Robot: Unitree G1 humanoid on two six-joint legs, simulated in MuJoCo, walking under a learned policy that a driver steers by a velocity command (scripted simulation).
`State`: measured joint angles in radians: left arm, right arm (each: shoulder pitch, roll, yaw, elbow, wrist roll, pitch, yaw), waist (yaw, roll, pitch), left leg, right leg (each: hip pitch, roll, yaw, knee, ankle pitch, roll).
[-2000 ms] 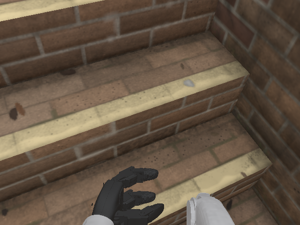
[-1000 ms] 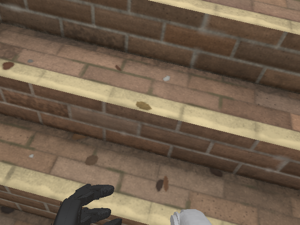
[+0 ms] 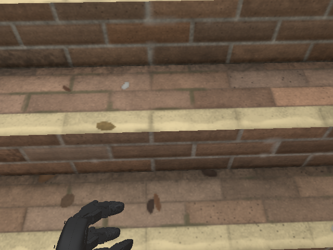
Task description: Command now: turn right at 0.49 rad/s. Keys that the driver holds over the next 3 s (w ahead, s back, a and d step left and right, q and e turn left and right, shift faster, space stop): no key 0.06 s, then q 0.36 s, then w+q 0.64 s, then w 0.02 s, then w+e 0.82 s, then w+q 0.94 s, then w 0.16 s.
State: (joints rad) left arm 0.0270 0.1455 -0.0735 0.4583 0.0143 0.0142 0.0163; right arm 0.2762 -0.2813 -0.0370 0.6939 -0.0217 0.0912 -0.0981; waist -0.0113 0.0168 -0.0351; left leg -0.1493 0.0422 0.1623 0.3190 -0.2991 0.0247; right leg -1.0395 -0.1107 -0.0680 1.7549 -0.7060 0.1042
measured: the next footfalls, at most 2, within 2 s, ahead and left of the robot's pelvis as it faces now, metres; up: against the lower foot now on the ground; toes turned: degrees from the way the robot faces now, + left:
left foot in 0.34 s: -0.07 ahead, +0.07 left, +0.00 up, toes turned -15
left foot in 0.86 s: -0.05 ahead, +0.03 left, +0.00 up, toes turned +17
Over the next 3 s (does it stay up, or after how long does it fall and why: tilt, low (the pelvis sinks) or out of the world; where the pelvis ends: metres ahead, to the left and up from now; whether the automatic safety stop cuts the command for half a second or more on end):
stays up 0.02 -0.32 0.06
